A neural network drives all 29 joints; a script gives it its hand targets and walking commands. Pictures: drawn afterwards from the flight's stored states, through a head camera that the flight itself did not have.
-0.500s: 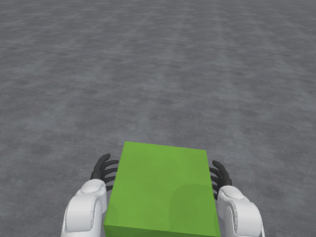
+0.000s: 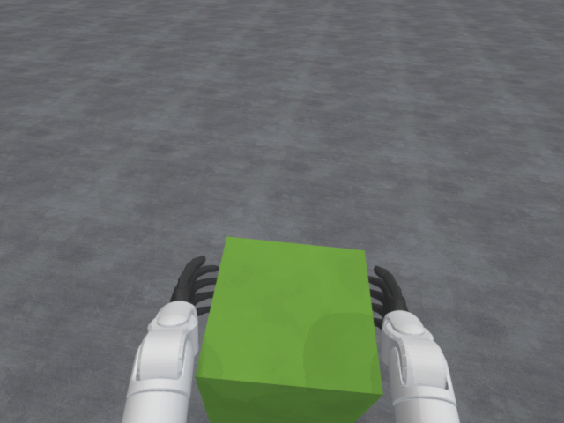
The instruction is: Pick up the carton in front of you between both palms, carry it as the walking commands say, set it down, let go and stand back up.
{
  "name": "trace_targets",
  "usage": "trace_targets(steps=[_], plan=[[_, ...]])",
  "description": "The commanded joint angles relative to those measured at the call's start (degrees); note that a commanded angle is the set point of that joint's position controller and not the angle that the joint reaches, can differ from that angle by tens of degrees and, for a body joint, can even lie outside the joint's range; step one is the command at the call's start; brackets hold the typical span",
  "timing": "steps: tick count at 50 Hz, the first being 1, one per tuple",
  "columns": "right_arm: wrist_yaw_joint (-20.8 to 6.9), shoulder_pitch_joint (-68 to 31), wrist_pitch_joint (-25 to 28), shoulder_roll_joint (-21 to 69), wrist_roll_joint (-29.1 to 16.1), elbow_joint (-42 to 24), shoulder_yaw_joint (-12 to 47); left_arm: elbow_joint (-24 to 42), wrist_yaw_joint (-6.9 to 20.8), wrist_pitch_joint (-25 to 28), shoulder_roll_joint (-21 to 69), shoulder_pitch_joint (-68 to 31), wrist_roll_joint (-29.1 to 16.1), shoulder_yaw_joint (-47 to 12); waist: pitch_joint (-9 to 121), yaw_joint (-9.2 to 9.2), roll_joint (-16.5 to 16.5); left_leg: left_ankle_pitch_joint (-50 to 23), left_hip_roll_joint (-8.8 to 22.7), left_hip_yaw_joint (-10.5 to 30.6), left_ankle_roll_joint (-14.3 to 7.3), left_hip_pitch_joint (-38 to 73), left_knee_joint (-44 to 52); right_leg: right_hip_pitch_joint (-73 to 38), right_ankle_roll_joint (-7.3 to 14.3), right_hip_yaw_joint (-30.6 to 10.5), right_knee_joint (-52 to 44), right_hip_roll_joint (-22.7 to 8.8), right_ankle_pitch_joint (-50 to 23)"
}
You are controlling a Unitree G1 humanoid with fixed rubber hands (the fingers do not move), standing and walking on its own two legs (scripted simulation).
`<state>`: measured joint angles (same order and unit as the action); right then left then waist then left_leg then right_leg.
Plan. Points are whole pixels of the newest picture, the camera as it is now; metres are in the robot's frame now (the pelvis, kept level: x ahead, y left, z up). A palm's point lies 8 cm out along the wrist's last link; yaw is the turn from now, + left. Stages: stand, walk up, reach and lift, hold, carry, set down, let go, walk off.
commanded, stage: carry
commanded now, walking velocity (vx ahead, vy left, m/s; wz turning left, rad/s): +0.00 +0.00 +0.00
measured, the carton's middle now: (284, 342) +0.28 +0.00 -0.04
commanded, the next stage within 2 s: hold in 0.16 s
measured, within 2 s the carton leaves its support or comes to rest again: neither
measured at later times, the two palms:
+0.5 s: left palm (183, 322) +0.26 +0.14 +0.05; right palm (403, 345) +0.24 -0.16 +0.03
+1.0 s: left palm (169, 321) +0.26 +0.16 +0.05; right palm (390, 333) +0.26 -0.14 +0.04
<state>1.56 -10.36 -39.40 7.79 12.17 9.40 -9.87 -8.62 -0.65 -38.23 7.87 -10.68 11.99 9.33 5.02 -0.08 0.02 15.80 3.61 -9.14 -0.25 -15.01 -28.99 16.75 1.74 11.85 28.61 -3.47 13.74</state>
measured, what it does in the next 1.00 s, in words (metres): stands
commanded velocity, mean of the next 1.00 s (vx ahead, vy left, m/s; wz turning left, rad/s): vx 0.00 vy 0.00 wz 0.00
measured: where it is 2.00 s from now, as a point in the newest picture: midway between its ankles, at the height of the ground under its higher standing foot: outside the picture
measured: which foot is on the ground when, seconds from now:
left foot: down 0.00-1.00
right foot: down 0.00-1.00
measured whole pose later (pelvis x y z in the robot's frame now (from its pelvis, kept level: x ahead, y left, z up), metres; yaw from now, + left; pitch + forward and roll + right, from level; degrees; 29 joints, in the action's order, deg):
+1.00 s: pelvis -0.04 +0.01 +0.00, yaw +1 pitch -9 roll +0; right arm -1.5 -21.5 -38.0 10.6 20.1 23.4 -22.2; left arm -24.5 2.4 -36.5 10.7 -22.9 19.6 21.2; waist -2.3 -0.1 -0.9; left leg 13.7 -2.8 4.7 -0.9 -6.2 -29.2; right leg 7.3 1.2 -2.9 28.0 2.9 11.5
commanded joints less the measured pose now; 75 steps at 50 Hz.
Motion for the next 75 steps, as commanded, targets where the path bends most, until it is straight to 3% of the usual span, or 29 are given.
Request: trace_targets(steps=[1,5,8,9,14,16,20,21,22,23,24,32,41,43,45,47,52,54,55,57,60,64,65,67,68,69,70,73,75], plan=[[-11.7,-23.1,0.6,46.6,-12.0,-3.6,31.1,3.5,10.3,-0.3,47.8,-22.8,-11.5,-31.1,14.3,-0.12,-1.1,-13.8,6.4,6.3,-0.8,3.6,3.9,-6.6,0.0,-7.2,-2.7,-6.8,-14.1],[-11.7,-24.2,0.4,46.8,-11.8,-6.1,31.6,5.3,10.3,-0.6,47.6,-23.5,-11.2,-30.1,14.2,-0.05,1.4,-11.6,6.6,7.1,-1.0,2.1,4.1,-7.7,0.2,-6.9,-3.9,-7.1,-11.3],[-12.1,-25.6,0.0,47.0,-11.9,-4.1,31.1,3.4,10.4,-1.2,47.0,-23.3,-10.4,-29.1,12.3,-0.04,-1.2,-10.5,5.6,6.4,-0.6,1.8,4.5,-5.6,-0.1,-7.1,-3.7,-7.2,-11.1],[-12.4,-18.5,0.2,49.3,-11.1,-5.4,29.6,0.7,10.9,-1.4,50.2,-14.0,-9.9,-28.0,5.7,0.35,-0.7,-24.5,-8.0,15.0,-2.1,5.9,6.9,-17.5,0.5,-16.1,-6.0,6.7,-25.5],[-11.8,-23.3,2.2,48.4,-12.3,-8.9,31.4,6.0,11.1,1.4,49.4,-21.4,-10.7,-29.6,9.9,1.0,-0.2,-23.1,-8.2,15.4,-1.1,11.0,7.5,-20.4,-0.6,-17.3,-6.8,6.8,-24.2],[-11.2,-21.4,2.0,47.7,-11.0,-6.4,30.2,6.0,11.3,1.8,47.7,-24.0,-12.6,-30.4,11.0,0.34,4.1,-19.4,-8.0,15.3,-1.1,5.9,7.7,-27.3,-0.7,-17.8,-6.6,6.7,-25.4],[-11.8,-23.0,1.9,48.6,-11.9,-4.4,30.7,2.7,11.3,1.2,48.9,-23.0,-10.6,-29.6,6.6,0.39,-2.0,-13.0,-8.9,14.9,-0.7,5.0,8.7,-24.2,0.1,-17.9,-7.2,6.2,-17.6],[-11.9,-23.8,1.9,49.1,-11.4,-4.6,30.1,1.0,11.4,0.7,48.3,-23.7,-10.5,-29.1,6.1,-0.36,-0.2,-11.6,-8.4,15.2,-1.3,6.2,9.7,-22.1,-0.5,-17.4,-7.3,6.8,-15.6],[-12.1,-26.2,1.6,48.9,-12.1,-4.8,31.0,0.7,11.5,0.6,49.2,-22.0,-10.0,-28.3,5.9,2.3,-0.3,-11.7,-7.7,16.1,-1.8,4.7,9.5,-23.4,-0.4,-17.2,-7.1,6.7,-14.6],[-12.6,-25.5,1.2,49.1,-11.0,-3.1,28.9,-1.5,11.5,0.3,49.4,-22.4,-9.3,-27.8,4.5,0.58,-0.9,-11.0,-7.9,15.4,-1.7,4.5,10.1,-21.8,-0.4,-17.0,-7.4,7.1,-14.3],[-12.7,-27.7,1.1,49.0,-10.8,-2.3,28.9,-1.6,11.6,0.2,50.0,-22.6,-8.1,-25.8,3.6,1.98,-1.2,-8.3,-7.6,16.0,-1.5,4.2,10.1,-22.3,0.0,-17.1,-7.8,6.6,-10.9],[-14.8,-31.8,0.8,52.5,-9.8,0.7,26.8,-5.6,13.7,0.3,52.9,-29.6,-7.6,-24.4,0.9,0.48,-1.5,6.0,-6.4,15.9,-2.3,-0.4,12.1,-20.3,-0.2,-16.1,-6.8,7.3,1.1],[-17.1,-36.5,1.4,56.0,-10.1,4.4,27.5,-9.1,15.5,0.7,58.4,-35.2,-10.4,-26.1,2.8,-0.12,-1.2,7.5,-6.5,14.8,-1.5,1.2,12.8,-18.4,-0.5,-16.2,-7.8,7.2,4.3],[-16.8,-40.0,1.1,55.5,-9.2,8.2,22.8,-12.2,16.1,1.1,55.5,-37.6,-8.8,-23.3,0.8,1.03,0.1,10.0,-4.8,15.7,-2.6,0.0,11.9,-17.3,-0.6,-15.9,-6.6,7.4,7.5],[-16.6,-40.3,1.6,54.9,-6.7,12.5,19.9,-15.7,16.5,1.9,56.1,-41.3,-7.6,-20.3,0.5,-1.56,0.1,11.6,-5.5,14.8,-1.7,0.5,10.4,-16.5,0.0,-16.8,-7.3,7.2,11.1],[-16.3,-40.8,2.5,56.1,-5.7,15.2,16.5,-16.2,16.8,2.9,53.7,-42.2,-6.3,-18.6,-1.3,-0.67,1.4,8.1,-6.2,14.2,-1.9,0.3,8.2,-13.5,-0.1,-17.2,-7.6,6.9,10.2],[-13.2,-45.8,6.6,50.1,1.6,23.4,5.7,-28.1,14.7,7.1,46.6,-45.7,2.1,-3.3,-5.7,-0.01,2.5,10.2,-8.0,13.5,-2.3,-3.6,2.4,-7.3,-0.2,-17.5,-4.5,6.7,15.1],[-11.7,-45.4,9.4,47.0,3.7,25.0,1.7,-29.4,13.1,9.6,42.8,-42.3,5.7,1.4,-4.1,2.69,2.5,6.3,-7.5,14.4,-2.6,-9.1,0.7,-5.6,-0.7,-17.8,-1.6,6.5,8.8],[-11.0,-44.4,11.3,43.5,4.9,24.2,0.8,-29.2,11.9,10.9,41.6,-42.4,6.2,0.7,-4.1,0.95,1.9,3.5,-7.5,14.8,-2.5,-6.9,0.1,-3.1,-0.4,-17.2,0.2,7.1,3.7],[-10.0,-43.3,15.2,39.1,6.8,24.2,-1.6,-29.5,11.1,14.9,38.6,-38.6,9.3,3.5,0.5,1.68,0.1,0.4,-8.3,14.8,-2.0,-12.5,-3.3,-0.3,-1.1,-16.7,3.7,7.8,-0.9],[-9.0,-36.2,22.4,38.6,6.5,27.7,-0.3,-27.8,10.3,22.4,37.7,-39.0,6.3,-0.8,8.0,-1.31,-0.1,-7.5,-9.2,13.9,-1.0,-16.4,-9.6,4.6,-0.8,-18.0,9.0,7.9,-11.5],[-7.9,-40.8,31.0,41.9,2.1,27.3,7.5,-28.3,10.2,30.5,39.0,-40.0,2.4,-7.4,21.6,0.22,-0.6,-16.7,-10.2,14.0,0.4,-22.9,-16.6,11.6,-2.4,-16.9,16.8,9.4,-18.0],[-7.5,-41.7,33.1,43.2,0.6,25.6,10.3,-28.7,10.0,32.1,41.5,-42.7,0.4,-10.4,27.0,-1.88,-1.6,-16.6,-10.5,14.1,1.0,-24.6,-19.0,11.6,-1.9,-17.5,19.7,9.7,-19.4],[-6.6,-43.5,35.7,45.7,-2.5,24.6,15.8,-27.3,8.7,35.1,42.2,-41.4,-0.2,-13.9,37.1,1.79,-0.1,-21.9,-10.8,14.1,1.1,-26.2,-22.6,13.2,-2.3,-18.0,23.4,10.4,-23.2],[-6.0,-42.5,36.6,46.0,-2.8,23.6,16.7,-25.6,8.2,36.0,42.8,-43.2,-2.8,-17.1,42.5,-1.3,-0.9,-20.0,-11.4,13.9,1.6,-28.4,-24.3,11.7,-1.9,-19.1,25.7,9.2,-26.6],[-5.8,-45.4,37.6,44.1,-4.2,22.8,19.9,-23.9,7.4,36.9,41.1,-45.4,-3.6,-18.8,46.1,1.02,-0.3,-22.6,-11.7,13.7,2.0,-31.4,-26.5,13.3,-1.8,-18.8,28.3,10.1,-29.4],[-5.4,-45.6,37.8,46.6,-5.8,22.0,21.2,-22.9,6.4,37.2,42.3,-45.6,-4.6,-20.9,52.0,1.58,-1.4,-24.5,-11.5,13.7,1.7,-29.0,-27.2,14.5,-2.5,-18.3,30.0,10.6,-28.9],[-4.7,-43.9,38.5,42.0,-5.6,20.5,21.3,-21.7,4.5,37.0,42.4,-42.5,-8.1,-24.4,57.6,-2.1,-1.4,-26.3,-11.7,14.3,2.7,-27.3,-31.3,23.6,-2.7,-15.8,33.1,11.0,-23.9],[-4.9,-44.5,37.2,43.3,-5.6,21.9,21.5,-24.3,4.2,36.0,40.7,-42.7,-6.7,-22.8,51.7,-0.42,-2.6,-18.7,-12.4,13.5,2.8,-31.2,-32.1,28.6,-2.5,-15.9,32.9,11.3,-16.5]])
